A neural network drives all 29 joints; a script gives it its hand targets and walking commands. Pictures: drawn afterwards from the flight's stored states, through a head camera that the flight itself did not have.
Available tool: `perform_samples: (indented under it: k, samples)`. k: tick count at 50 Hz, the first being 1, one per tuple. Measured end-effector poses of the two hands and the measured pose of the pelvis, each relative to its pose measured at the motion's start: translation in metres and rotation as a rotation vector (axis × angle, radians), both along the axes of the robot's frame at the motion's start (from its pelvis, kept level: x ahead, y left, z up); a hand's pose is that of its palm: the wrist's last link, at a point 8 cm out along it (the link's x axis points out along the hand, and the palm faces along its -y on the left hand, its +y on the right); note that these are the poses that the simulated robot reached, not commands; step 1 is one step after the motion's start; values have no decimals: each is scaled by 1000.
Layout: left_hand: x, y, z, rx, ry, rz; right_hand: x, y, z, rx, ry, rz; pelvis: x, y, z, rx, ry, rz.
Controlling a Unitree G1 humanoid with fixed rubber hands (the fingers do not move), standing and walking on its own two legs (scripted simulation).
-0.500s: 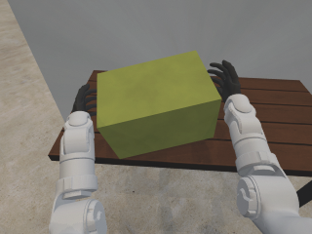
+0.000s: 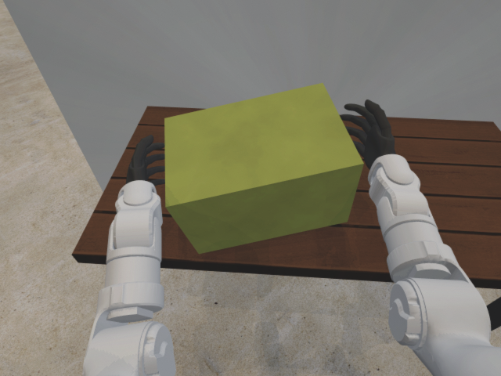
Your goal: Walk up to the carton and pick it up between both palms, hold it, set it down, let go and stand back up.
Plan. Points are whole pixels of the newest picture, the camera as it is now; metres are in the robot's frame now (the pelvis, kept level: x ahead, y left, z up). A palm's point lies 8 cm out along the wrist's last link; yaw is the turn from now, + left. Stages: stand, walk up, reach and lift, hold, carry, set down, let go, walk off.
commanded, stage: set down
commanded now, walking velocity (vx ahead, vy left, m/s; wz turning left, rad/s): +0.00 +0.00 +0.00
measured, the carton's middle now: (258, 171) +0.45 -0.01 +0.07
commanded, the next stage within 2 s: none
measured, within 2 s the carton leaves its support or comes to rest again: rests again in 1.64 s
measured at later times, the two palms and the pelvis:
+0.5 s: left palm (143, 190) +0.37 +0.18 +0.11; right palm (375, 157) +0.41 -0.20 +0.14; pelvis +0.00 +0.00 +0.00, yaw +0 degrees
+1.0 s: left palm (147, 191) +0.38 +0.18 +0.10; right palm (369, 158) +0.43 -0.20 +0.12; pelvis +0.01 +0.00 +0.00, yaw +0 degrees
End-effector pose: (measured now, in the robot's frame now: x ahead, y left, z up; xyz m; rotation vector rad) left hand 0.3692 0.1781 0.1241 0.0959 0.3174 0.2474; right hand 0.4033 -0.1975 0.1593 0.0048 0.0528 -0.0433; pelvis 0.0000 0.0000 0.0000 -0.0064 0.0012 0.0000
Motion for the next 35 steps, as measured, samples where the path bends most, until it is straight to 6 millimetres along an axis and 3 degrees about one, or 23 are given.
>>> perform_samples:
  k: [23,30,35]
  samples:
    - [-3,-4,-7,-19,11,29,7,-6,-15,8,50,41,3,0,0,0,5,0]
    - [-4,1,-24,-33,46,42,12,-1,-26,-41,95,71,5,0,0,0,9,0]
    - [-1,2,-25,-41,27,50,18,1,-27,-53,92,71,8,0,0,-1,18,0]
